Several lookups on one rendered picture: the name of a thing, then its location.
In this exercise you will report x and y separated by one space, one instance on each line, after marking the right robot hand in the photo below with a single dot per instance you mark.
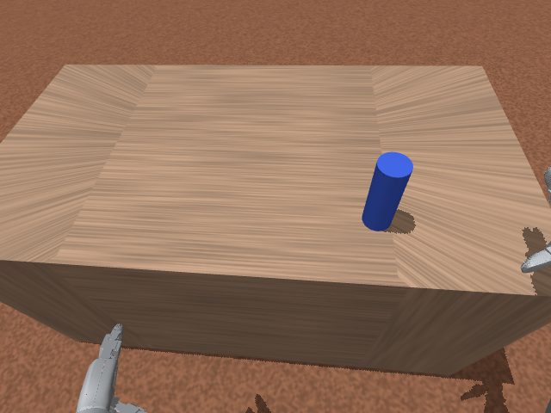
542 258

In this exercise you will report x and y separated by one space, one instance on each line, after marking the can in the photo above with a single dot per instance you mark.
392 173

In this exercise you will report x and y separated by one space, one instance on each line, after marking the left robot hand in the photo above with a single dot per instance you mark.
99 384

